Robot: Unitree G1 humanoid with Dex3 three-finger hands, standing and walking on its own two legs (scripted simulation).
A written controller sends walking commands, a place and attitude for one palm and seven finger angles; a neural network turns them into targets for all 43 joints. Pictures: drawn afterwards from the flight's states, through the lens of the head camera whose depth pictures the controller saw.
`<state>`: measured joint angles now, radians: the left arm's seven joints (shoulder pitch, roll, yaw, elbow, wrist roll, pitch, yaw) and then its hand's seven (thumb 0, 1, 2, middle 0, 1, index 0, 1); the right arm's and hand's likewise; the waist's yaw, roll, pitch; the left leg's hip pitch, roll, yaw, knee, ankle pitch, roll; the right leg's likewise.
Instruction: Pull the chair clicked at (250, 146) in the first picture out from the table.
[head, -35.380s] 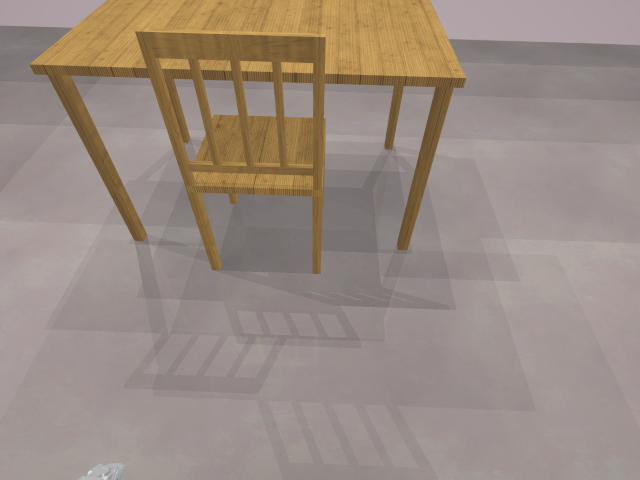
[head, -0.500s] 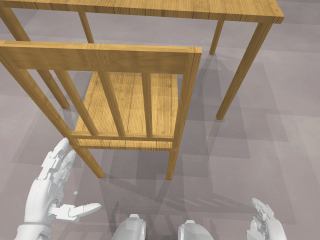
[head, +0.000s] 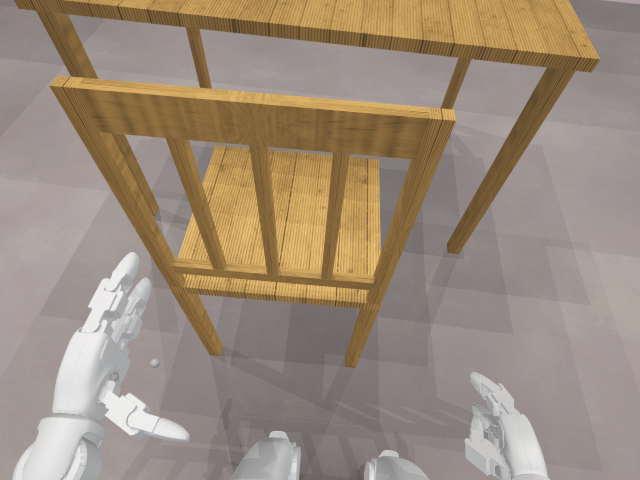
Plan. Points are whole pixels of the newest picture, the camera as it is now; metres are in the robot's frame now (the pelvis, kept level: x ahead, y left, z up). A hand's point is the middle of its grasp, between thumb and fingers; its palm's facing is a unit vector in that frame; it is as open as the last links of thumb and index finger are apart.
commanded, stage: raise the hand toward the chair's back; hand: left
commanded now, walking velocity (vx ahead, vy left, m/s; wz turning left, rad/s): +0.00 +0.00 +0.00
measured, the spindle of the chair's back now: (267, 219) +0.47 +0.12 -0.01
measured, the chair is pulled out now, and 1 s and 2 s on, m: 0.32 0.32 0.32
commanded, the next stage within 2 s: aim the fingers beside a spindle in 0.58 s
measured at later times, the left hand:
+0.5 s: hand (158, 346) +0.25 +0.20 +0.05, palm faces +0.00 -1.00 -0.05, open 16.9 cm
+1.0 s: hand (192, 338) +0.27 +0.17 +0.04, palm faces -0.02 -1.00 -0.04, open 16.9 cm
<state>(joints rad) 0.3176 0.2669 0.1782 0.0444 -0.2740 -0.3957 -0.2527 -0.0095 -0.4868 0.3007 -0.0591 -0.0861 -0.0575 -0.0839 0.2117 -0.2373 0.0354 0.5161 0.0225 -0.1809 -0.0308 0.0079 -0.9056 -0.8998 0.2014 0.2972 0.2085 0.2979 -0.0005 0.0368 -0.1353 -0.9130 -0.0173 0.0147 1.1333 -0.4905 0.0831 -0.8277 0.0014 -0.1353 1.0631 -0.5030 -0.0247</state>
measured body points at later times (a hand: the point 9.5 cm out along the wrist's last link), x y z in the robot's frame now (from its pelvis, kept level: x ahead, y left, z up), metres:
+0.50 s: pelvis +0.01 +0.00 +0.00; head +0.08 +0.02 +0.45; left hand +0.24 +0.26 +0.05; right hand +0.18 -0.25 -0.07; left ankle +0.03 +0.06 -0.66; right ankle +0.01 -0.11 -0.66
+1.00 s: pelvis +0.01 -0.02 +0.00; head +0.09 -0.01 +0.44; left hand +0.26 +0.22 +0.04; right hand +0.18 -0.27 -0.08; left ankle +0.03 +0.06 -0.66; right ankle +0.01 -0.11 -0.66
